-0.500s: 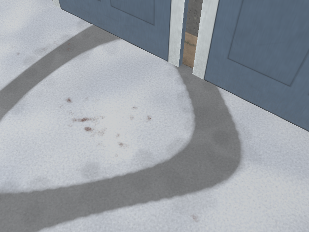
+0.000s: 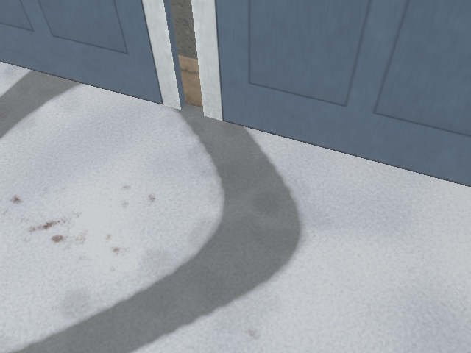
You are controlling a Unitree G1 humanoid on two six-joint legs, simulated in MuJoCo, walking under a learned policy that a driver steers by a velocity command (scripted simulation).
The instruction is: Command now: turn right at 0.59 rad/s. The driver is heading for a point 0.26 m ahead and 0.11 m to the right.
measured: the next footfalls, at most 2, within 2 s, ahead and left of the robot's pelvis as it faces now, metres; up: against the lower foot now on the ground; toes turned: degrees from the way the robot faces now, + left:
left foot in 0.12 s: +0.05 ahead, +0.12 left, +0.00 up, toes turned -8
right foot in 0.56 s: -0.02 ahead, -0.08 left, +0.00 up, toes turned -21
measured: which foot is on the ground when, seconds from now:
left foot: up 0.00-0.10, down 0.12-0.56, up 0.58-1.00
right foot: down 0.00-0.12, up 0.14-0.54, down 0.56-1.00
